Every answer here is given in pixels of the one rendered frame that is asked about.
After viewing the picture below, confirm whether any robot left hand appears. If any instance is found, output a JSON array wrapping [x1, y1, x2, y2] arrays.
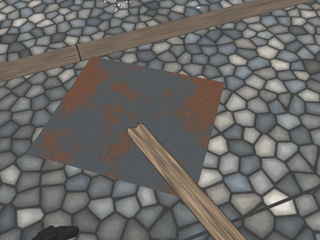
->
[[31, 225, 79, 240]]

